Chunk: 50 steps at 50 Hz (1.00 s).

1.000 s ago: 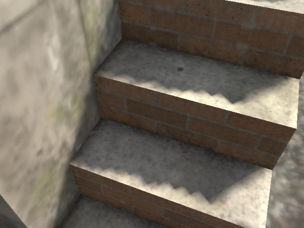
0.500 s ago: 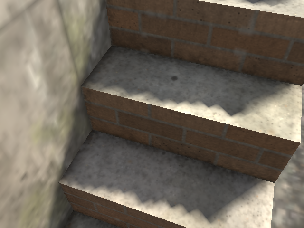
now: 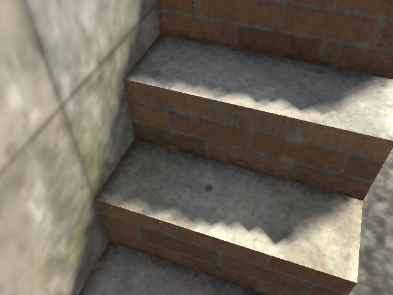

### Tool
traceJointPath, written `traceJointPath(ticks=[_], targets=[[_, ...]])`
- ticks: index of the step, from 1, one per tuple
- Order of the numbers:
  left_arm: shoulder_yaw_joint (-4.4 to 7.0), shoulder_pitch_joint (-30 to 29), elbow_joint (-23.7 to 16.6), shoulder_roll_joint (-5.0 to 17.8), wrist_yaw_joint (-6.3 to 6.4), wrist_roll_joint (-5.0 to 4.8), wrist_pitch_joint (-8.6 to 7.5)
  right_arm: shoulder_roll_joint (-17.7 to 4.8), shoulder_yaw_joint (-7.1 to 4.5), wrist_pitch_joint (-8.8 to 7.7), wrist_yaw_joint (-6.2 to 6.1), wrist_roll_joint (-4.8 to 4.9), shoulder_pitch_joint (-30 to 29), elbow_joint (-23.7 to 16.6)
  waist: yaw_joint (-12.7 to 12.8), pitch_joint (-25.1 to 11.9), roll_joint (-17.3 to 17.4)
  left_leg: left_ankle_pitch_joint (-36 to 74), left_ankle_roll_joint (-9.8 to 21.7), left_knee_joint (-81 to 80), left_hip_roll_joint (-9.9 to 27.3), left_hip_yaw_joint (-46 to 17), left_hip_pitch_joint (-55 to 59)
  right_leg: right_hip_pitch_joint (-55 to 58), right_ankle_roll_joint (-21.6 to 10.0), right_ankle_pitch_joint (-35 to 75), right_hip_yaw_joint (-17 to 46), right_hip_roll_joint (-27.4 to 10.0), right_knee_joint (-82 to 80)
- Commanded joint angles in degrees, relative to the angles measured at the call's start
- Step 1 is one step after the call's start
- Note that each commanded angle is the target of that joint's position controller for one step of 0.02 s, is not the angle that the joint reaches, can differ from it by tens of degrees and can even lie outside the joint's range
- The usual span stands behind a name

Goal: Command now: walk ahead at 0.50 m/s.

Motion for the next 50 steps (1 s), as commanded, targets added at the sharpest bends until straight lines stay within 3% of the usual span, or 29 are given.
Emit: traceJointPath(ticks=[1,3,4,7,9,11,14,15,16,17,18,19,21,22,23,26,27,28,32,34,36,37,39,41,42,43,45,47,50], targets=[[0.22,-3.9,-2.8,2.9,0.33,-1.40,-3.29,-2.0,-0.70,0.44,-0.23,0.63,1.1,-2.5,-2.2,6.8,-5.0,0.4,-1.2,-2.1,2.1,-1.0,-6.6,1.4,-7.8,-7.8,17.1,-12.2,-31.2],[0.83,1.0,-1.3,4.1,2.05,-2.23,-4.19,-3.1,-1.18,1.01,0.33,0.20,-0.3,-1.8,-0.4,5.4,-6.2,1.6,-1.9,-7.6,4.5,4.2,-6.5,7.6,-10.2,-8.4,16.4,-13.0,-35.4],[-1.52,-2.4,-3.1,-2.0,0.77,-3.64,-3.52,-6.5,-0.97,-0.19,0.04,7.61,-0.4,-1.9,3.1,-2.4,-8.0,-0.9,-3.6,3.3,0.5,4.4,-10.7,17.1,-12.0,-0.1,16.9,-17.4,-31.3],[-0.83,5.1,-0.8,2.7,0.67,-2.54,-2.87,-3.4,0.48,-2.83,-0.13,8.16,-13.0,-7.0,8.2,3.5,-8.2,-4.9,-2.9,0.2,3.6,4.4,-26.6,29.1,-11.1,-3.5,17.1,-19.9,-33.3],[-0.77,-6.8,-7.4,5.6,0.48,-3.00,-0.43,-5.3,-0.17,-3.99,-0.11,7.01,-7.6,-5.7,3.1,6.1,-10.3,-14.4,-5.3,-22.0,7.6,10.5,-8.8,19.5,-11.0,8.2,9.1,-13.4,-33.1],[-0.10,-14.8,-14.4,7.1,0.43,-2.39,0.16,-4.7,-0.47,-2.80,-0.10,4.52,3.9,-2.7,-2.3,-4.0,-10.8,-1.2,-4.3,-37.0,8.8,15.9,26.3,6.0,-9.0,22.0,5.3,-10.9,-28.6],[-0.27,-18.9,-18.3,9.0,-1.00,-6.16,1.17,-5.5,-1.22,-3.17,-0.73,2.73,14.7,-0.4,-9.9,-3.5,-11.7,4.7,-3.6,-76.2,6.5,16.9,48.7,4.6,-7.6,52.8,5.7,-5.6,-6.5],[2.85,-12.8,-16.2,10.0,-0.59,-2.67,-0.14,-9.9,-3.13,-0.93,-2.55,-0.89,24.6,5.2,-11.3,-11.9,3.7,25.5,-6.1,-91.9,4.8,19.8,61.1,11.3,-4.2,36.6,4.5,0.5,9.6],[1.89,-11.4,-16.7,4.4,-0.84,-2.17,0.22,-10.6,-2.87,-0.40,-3.70,-1.70,21.9,7.5,-6.6,-5.3,2.7,37.1,-8.7,-98.4,11.2,14.0,65.8,-0.9,-3.8,0.8,7.0,4.1,24.8],[0.21,-7.0,-20.5,-6.6,-1.42,-3.31,0.13,-15.6,-2.55,-0.67,-4.35,-4.75,22.4,5.3,-0.6,-7.9,10.0,92.2,-7.6,-75.2,27.7,1.8,74.6,-21.0,1.0,-8.0,18.6,7.7,59.1],[0.53,-0.3,-21.8,-6.2,-0.76,-4.98,-0.58,-15.2,-2.61,0.04,-3.88,-4.59,23.8,3.9,1.0,-18.1,9.6,99.9,-2.7,-76.4,35.9,-5.4,75.2,-25.5,2.1,1.2,23.8,10.0,73.2],[1.16,-3.4,-25.0,-2.1,-0.31,-3.53,0.89,-17.6,-4.47,0.95,-5.47,-2.82,16.3,0.0,2.1,-17.3,4.6,55.0,6.3,-85.6,38.0,-10.0,65.4,-26.5,4.6,4.3,17.6,7.2,75.0],[0.01,-20.3,-32.1,-4.1,-1.13,1.11,3.74,-13.1,-2.50,-0.52,-4.77,-2.16,7.4,2.4,4.3,0.0,14.1,17.1,7.1,-88.7,33.9,-5.8,51.3,-39.2,3.4,4.9,16.2,3.8,89.7],[0.35,-23.7,-33.1,-2.1,-2.11,1.59,4.83,-9.4,-1.38,-1.61,-4.63,-1.66,9.6,3.9,3.6,3.1,11.5,13.1,6.2,-90.0,31.7,-0.4,47.0,-40.0,2.2,6.1,17.2,3.5,93.4],[0.25,-36.6,-40.9,2.6,-3.09,-7.30,1.60,-6.7,0.55,-2.69,-4.65,1.26,8.2,7.1,2.1,7.9,11.8,10.3,6.6,-93.6,28.4,2.4,50.5,-50.6,2.8,6.4,19.0,4.6,97.4],[-0.99,-39.9,-45.9,2.0,-3.92,-8.05,0.34,-9.7,0.26,-2.16,-7.04,-0.68,10.9,8.9,5.1,0.0,9.3,9.9,2.2,-99.7,28.0,10.7,58.6,-57.4,1.2,4.8,19.2,0.8,99.6],[-1.73,-24.6,-38.7,-3.8,-2.78,0.77,4.47,-14.2,-2.87,-3.85,-5.51,-3.55,10.2,7.8,7.9,-0.3,-2.2,5.1,1.2,-98.7,30.9,13.2,48.9,-45.5,-2.6,2.7,18.4,3.3,94.6],[-1.32,-25.2,-38.5,-2.9,-2.43,1.27,6.79,-15.2,-2.89,-4.22,-4.83,-2.77,9.1,7.6,8.0,1.0,-6.7,3.3,0.6,-99.2,27.9,17.0,45.8,-42.7,-3.8,4.9,15.4,3.3,89.6],[-2.93,-36.0,-43.9,-5.5,-1.81,-2.49,8.75,-17.3,-4.26,-3.71,-2.81,-2.51,16.4,10.2,1.8,4.6,6.6,6.1,3.5,-106.5,25.7,20.6,58.3,-52.8,-5.5,-1.8,9.3,-2.5,70.8],[-5.38,-33.2,-42.1,-7.8,-2.40,-2.85,8.59,-16.4,-4.45,-2.14,-2.80,-0.87,12.2,7.8,0.2,0.8,7.5,11.6,5.2,-112.2,24.0,26.9,55.1,-32.8,-7.1,-13.3,2.5,-5.3,44.2],[-3.35,-17.8,-36.6,-4.0,-1.84,-2.08,8.62,-22.1,-5.20,-1.19,-3.39,1.36,10.5,5.4,3.5,-9.0,4.7,63.6,10.0,-96.1,27.7,27.9,55.5,-9.3,-7.5,-20.7,-4.1,2.7,38.1],[-1.82,-17.9,-34.7,-0.7,-1.36,-1.35,8.66,-22.0,-4.79,-2.15,-2.01,0.96,13.0,4.7,1.6,-17.3,3.4,88.5,8.6,-81.7,26.9,23.3,54.1,1.9,-9.0,-17.4,-0.7,7.2,35.5],[1.22,-4.8,-34.4,6.9,-0.92,-2.06,8.95,-26.2,-6.53,-4.63,2.26,0.70,8.8,1.3,6.2,-31.6,4.9,48.5,5.2,-61.7,25.7,15.9,43.5,17.8,-8.0,-16.3,17.8,6.9,19.9],[6.81,-10.2,-36.6,18.5,-0.73,0.39,8.14,-9.6,-3.10,-2.52,4.03,-0.95,-6.1,-6.2,8.7,-30.5,-13.5,-5.3,-1.5,-10.8,6.0,3.0,13.0,17.1,-9.1,-44.3,57.8,-5.5,-16.6],[3.86,2.2,-33.6,10.7,-2.03,1.37,8.98,-8.0,-3.33,-1.84,9.29,4.22,0.3,3.3,21.2,-17.6,-3.9,18.5,3.3,7.5,-4.9,-32.2,-7.2,4.6,3.0,-39.3,67.9,-6.8,-21.4],[2.19,-4.7,-34.4,14.6,-4.56,-1.24,8.25,-8.8,-3.59,-3.98,10.74,6.05,-0.2,0.8,10.9,-7.5,-16.3,22.4,2.7,8.1,-3.6,-32.2,-12.8,-5.5,9.4,-34.8,58.9,-6.5,-19.7],[-0.20,-13.1,-30.2,10.4,-6.06,-5.87,7.03,-9.7,-2.03,-5.48,9.36,0.87,6.2,3.8,0.4,-10.0,-6.6,20.6,2.3,5.3,-0.5,-19.6,-7.6,-10.8,1.4,-23.3,39.8,0.2,-10.7],[-3.27,-24.0,-31.7,4.5,-4.80,-1.96,6.73,-11.6,-1.32,-2.42,8.34,1.58,12.8,6.4,-3.7,-13.4,1.4,22.0,-3.0,5.7,-1.2,-13.8,-4.2,-16.1,-2.1,-21.1,38.0,1.0,-16.8],[-3.17,-17.0,-29.6,5.7,-3.07,-2.11,2.23,-16.7,-2.62,0.29,8.35,1.61,8.5,6.1,-1.9,-8.2,-3.4,15.1,-8.0,-4.8,0.4,-7.7,-2.6,-20.0,-1.8,-19.2,34.7,-0.6,-19.3]])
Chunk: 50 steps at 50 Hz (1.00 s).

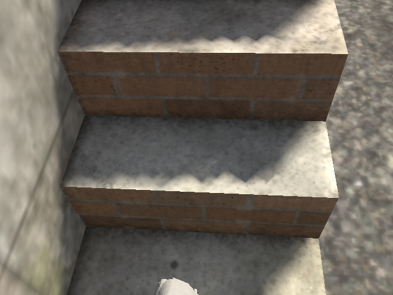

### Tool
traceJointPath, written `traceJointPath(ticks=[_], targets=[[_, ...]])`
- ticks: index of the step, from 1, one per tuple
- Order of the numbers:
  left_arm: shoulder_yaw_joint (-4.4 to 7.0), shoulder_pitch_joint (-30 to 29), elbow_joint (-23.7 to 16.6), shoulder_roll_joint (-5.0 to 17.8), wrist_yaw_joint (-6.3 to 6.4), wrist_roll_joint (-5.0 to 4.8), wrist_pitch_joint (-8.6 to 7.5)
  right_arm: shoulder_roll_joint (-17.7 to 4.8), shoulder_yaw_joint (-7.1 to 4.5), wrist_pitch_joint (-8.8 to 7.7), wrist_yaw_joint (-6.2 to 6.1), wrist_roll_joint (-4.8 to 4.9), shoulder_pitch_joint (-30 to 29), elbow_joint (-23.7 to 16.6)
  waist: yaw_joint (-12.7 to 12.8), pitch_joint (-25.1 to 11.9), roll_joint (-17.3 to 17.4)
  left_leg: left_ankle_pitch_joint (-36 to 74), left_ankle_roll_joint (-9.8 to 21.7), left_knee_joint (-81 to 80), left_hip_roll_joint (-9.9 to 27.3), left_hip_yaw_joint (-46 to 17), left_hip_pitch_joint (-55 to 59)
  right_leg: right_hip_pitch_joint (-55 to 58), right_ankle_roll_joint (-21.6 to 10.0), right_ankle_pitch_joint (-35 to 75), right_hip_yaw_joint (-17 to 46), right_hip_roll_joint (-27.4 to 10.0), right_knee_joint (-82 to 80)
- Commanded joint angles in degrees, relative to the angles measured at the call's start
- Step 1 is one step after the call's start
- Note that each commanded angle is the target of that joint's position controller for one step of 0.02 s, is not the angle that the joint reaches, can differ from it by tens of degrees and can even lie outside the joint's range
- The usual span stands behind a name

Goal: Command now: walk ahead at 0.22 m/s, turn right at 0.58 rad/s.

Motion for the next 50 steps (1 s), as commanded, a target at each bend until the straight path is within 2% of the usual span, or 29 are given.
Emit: traceJointPath(ticks=[1,6,8,12,14,17,18,20,21,22,23,24,25,26,27,28,30,31,33,34,37,39,40,41,43,44,45,47,50], targets=[[0.09,-6.1,-5.9,3.3,0.99,0.50,-5.97,-5.9,-1.28,1.76,-0.76,-1.31,6.6,-0.5,-6.7,-8.6,-7.4,-6.9,-4.0,-6.0,2.4,8.0,2.7,4.8,-1.6,-17.3,22.2,-9.2,-27.2],[1.54,-6.9,-12.5,9.9,4.16,0.39,-7.28,-7.0,-1.61,2.88,0.33,-1.37,8.2,-3.8,-4.9,-8.0,-14.5,-26.2,-7.7,-9.2,-0.9,17.9,14.5,4.3,-0.6,-11.7,20.2,-7.9,-30.3],[1.08,-7.2,-18.3,10.6,5.32,-1.85,-7.11,-8.0,-1.86,1.74,0.84,-3.68,11.6,-4.8,-3.3,-6.9,-13.9,-33.7,-9.7,-19.8,-0.8,18.4,9.6,13.1,0.9,-14.3,24.4,-8.6,-31.9],[-1.98,-8.1,-24.0,5.0,6.50,-3.78,-5.43,-4.7,0.15,-2.14,-1.90,-2.38,11.4,-7.2,1.1,-10.9,-8.0,-30.6,-12.4,-4.2,2.5,9.5,3.9,17.4,-2.8,-13.9,32.7,-13.2,-23.5],[-1.70,-14.2,-25.6,6.2,7.13,-3.73,-5.95,-9.2,-1.94,-2.54,0.01,-4.07,21.7,-1.7,-2.6,-10.1,-7.2,-17.9,-7.6,-5.6,1.4,16.9,25.7,-2.3,1.4,-9.8,20.6,-6.9,-16.6],[-1.13,-14.2,-28.1,7.2,9.50,-5.89,-5.70,-5.0,0.69,-1.83,4.68,-8.11,29.6,1.6,-1.8,-3.7,-7.2,-16.4,0.0,-56.4,1.7,25.6,30.2,0.6,9.8,-5.2,6.0,2.5,-8.2],[-0.86,-9.6,-27.3,6.6,9.90,-5.98,-4.66,-1.7,2.44,-1.11,7.77,-7.72,28.5,2.0,2.8,-2.5,-10.0,-17.5,1.6,-71.0,2.1,27.6,25.9,8.0,12.2,-3.8,3.3,4.9,-3.7],[-2.31,3.6,-21.7,1.0,7.94,-7.60,-2.22,4.1,5.72,-0.87,11.40,-1.55,12.5,-1.5,8.9,-4.8,2.2,-4.1,3.1,-91.7,9.3,22.2,26.8,7.3,12.3,-17.2,5.1,7.1,30.9],[-2.43,8.9,-20.5,-0.9,8.20,-6.55,-1.06,0.9,4.89,-0.12,10.28,-0.31,12.1,-1.9,11.1,-3.0,4.1,8.2,4.3,-87.7,9.5,24.9,37.0,-10.1,13.7,-26.8,1.0,10.7,51.9],[-2.37,9.2,-17.7,-0.3,7.03,-6.91,-1.20,-3.8,3.25,-0.85,9.22,-2.15,11.0,-4.7,7.6,-0.8,6.0,3.4,4.5,-77.9,7.5,28.8,44.8,-30.1,12.7,-28.7,-1.0,11.8,75.9],[-0.49,10.0,-15.4,4.0,4.77,-4.98,-2.25,-14.9,1.50,-0.34,8.28,-3.94,-7.7,-13.1,11.7,-1.4,7.8,-0.4,15.6,-79.7,21.7,10.0,26.8,-22.4,13.8,-11.9,6.6,5.8,87.3],[0.19,-2.6,-20.1,8.3,3.26,-3.44,-0.83,-14.5,2.87,5.02,7.90,-4.49,-12.5,-13.8,11.4,-8.9,2.1,9.8,22.8,-71.9,21.9,12.1,26.7,-22.1,14.8,-14.5,5.7,7.3,92.3],[1.65,9.0,-13.0,13.2,3.69,-2.58,-3.16,-19.6,0.21,4.31,2.39,-4.95,-11.6,-18.6,4.8,-13.9,4.5,-19.4,23.0,-76.1,33.7,-6.1,30.2,-23.2,16.4,-3.8,16.3,-0.7,99.4],[3.77,3.0,-8.9,13.8,3.93,-3.62,-5.39,-15.0,1.86,1.49,-0.52,-3.66,-12.9,-21.7,-0.5,-10.0,-4.6,-41.8,17.0,-82.3,28.8,-7.8,34.2,-22.5,16.8,9.3,14.0,-1.4,97.0],[4.95,4.1,-3.7,13.3,3.82,-3.11,-5.08,-10.1,2.74,-1.22,-2.48,-3.21,-9.8,-23.0,-2.2,-4.2,-6.7,-33.4,11.9,-81.0,21.8,-1.3,28.4,-6.0,16.7,18.4,14.3,-2.2,91.1],[6.02,-0.7,-0.8,13.2,3.01,0.06,-4.76,-3.7,4.56,-2.56,-3.41,-0.02,-6.7,-22.7,-5.5,-0.5,-6.6,-33.5,12.9,-72.9,17.7,2.8,27.4,-0.2,15.1,24.2,15.2,-2.8,76.6],[5.79,-7.0,-1.1,8.9,1.75,4.12,-5.16,-2.2,4.17,-3.05,-3.62,3.83,0.5,-18.6,-8.8,5.5,-2.3,-48.7,7.8,-73.1,14.8,8.6,34.8,-2.5,10.5,15.4,5.7,-8.4,37.7],[2.12,-12.7,-8.7,0.8,5.35,-3.49,0.66,3.4,3.92,1.69,-9.92,-1.61,9.8,-15.6,-11.3,4.4,-6.4,-49.5,12.5,-70.7,21.5,-3.9,41.2,-2.5,12.7,12.2,6.9,-7.8,13.1],[3.44,-9.0,-7.1,0.6,7.29,-3.24,3.67,0.5,1.33,4.29,-13.81,-2.57,13.3,-16.0,-12.5,2.0,8.0,-43.7,14.4,-67.4,25.6,-7.1,49.0,-0.5,14.1,5.3,8.7,-8.4,10.0],[4.50,-2.8,-4.6,3.0,5.56,3.82,3.05,2.6,1.54,5.17,-14.48,-3.14,7.4,-16.0,-10.1,2.2,9.9,-28.2,13.2,-62.5,22.8,-4.4,47.5,6.2,8.4,-0.5,4.2,-11.0,-4.0],[4.57,13.3,6.3,0.3,4.17,1.86,0.15,4.5,0.92,3.62,-12.99,-0.93,5.0,-15.6,-4.9,-2.2,-0.6,-9.1,9.2,-41.6,12.5,17.2,42.8,33.5,3.2,40.3,-11.6,-7.4,-42.8],[2.36,14.6,9.9,-5.4,3.00,0.92,-0.47,8.1,0.66,4.54,-14.00,-0.08,4.8,-15.8,-6.6,1.2,-6.3,-27.6,7.5,-23.0,3.1,26.0,43.5,36.1,-0.6,60.4,-14.0,-9.6,-63.1],[0.24,-2.0,8.0,-4.3,3.00,0.49,-0.60,10.2,1.46,3.11,-10.26,2.56,5.2,-18.0,-14.8,4.1,-18.9,-57.6,5.0,-4.4,3.3,25.8,34.9,29.1,-2.7,88.8,-7.6,-15.0,-55.8],[2.17,-17.4,2.2,7.7,3.92,1.58,-1.86,10.3,1.61,2.40,-8.84,1.91,13.2,-15.9,-22.5,-2.0,-17.7,-62.1,3.0,-5.4,3.8,21.8,37.7,29.0,-2.5,122.3,-7.5,-21.4,-37.7],[4.44,-12.8,2.9,10.1,5.40,-2.55,0.44,7.7,2.64,0.77,-7.45,-1.20,22.5,-9.2,-17.8,-11.8,-3.1,-46.5,4.2,-46.9,4.9,24.5,34.9,49.2,-6.9,103.2,-6.4,-21.0,-29.0],[5.38,-1.3,4.1,10.7,5.86,-2.03,2.43,3.4,0.97,1.34,-8.37,-0.74,15.2,-7.0,-8.6,-10.6,13.4,-34.4,6.5,-55.0,6.5,12.6,29.3,48.9,-4.4,83.6,-6.8,-13.5,-24.9],[4.74,4.3,7.1,8.7,5.59,-1.43,3.18,2.1,0.37,3.79,-9.74,-0.97,12.1,-5.1,-6.8,-11.3,23.7,-39.4,10.2,-63.4,10.3,0.8,25.5,47.9,-3.4,33.5,-6.7,-7.2,-14.2],[4.59,4.4,5.5,4.5,5.07,-3.43,3.20,2.4,1.61,2.75,-9.89,-4.63,-0.8,-8.6,-1.6,-7.6,15.4,-39.7,15.3,-66.9,15.4,-13.3,5.4,48.2,2.6,-6.6,4.6,-0.7,28.1],[1.85,10.8,6.4,-1.2,5.81,0.43,2.72,5.4,2.22,1.49,-10.52,-0.42,-5.9,-7.9,1.7,2.1,-0.7,-39.5,3.8,-50.0,13.5,4.4,-4.1,40.9,0.6,1.5,6.3,-6.3,14.5]])
Over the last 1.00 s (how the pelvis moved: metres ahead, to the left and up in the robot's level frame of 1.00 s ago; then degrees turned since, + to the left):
0.17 0.00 0.18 -21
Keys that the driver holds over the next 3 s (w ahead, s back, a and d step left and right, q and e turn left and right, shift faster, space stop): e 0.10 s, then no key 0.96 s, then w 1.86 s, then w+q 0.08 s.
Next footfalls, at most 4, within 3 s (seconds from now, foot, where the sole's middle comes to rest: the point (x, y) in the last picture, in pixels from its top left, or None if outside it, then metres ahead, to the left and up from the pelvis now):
0.44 left None -0.10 0.16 -0.91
0.80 right None -0.30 0.01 -1.10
1.12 right None -0.39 0.03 -1.13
1.52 left None -0.48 0.18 -1.13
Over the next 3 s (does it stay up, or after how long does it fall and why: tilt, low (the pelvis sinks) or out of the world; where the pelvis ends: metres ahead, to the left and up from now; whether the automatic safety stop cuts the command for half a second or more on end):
stays up -0.22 -0.16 -0.36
